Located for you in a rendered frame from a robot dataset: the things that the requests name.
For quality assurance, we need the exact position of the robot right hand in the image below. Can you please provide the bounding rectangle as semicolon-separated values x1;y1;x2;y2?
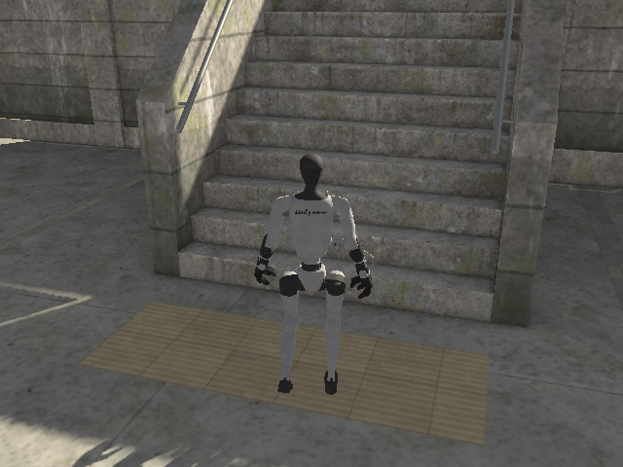
350;274;373;299

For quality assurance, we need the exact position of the robot right forearm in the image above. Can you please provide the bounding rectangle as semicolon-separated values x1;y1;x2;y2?
349;236;370;278

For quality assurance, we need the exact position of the robot right thigh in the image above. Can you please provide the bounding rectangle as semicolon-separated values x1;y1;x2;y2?
324;270;346;337

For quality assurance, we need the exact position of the robot right upper arm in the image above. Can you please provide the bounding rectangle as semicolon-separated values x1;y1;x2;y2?
332;196;358;251

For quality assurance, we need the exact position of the robot left hand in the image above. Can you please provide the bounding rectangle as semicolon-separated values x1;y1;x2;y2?
254;267;276;285

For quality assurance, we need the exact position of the robot left forearm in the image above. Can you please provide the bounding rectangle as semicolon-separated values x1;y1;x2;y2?
256;234;275;270

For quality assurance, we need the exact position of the robot right shin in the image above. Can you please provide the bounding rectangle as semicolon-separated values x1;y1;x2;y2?
326;320;341;381

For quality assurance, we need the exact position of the robot left upper arm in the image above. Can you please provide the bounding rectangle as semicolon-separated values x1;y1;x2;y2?
265;196;291;249

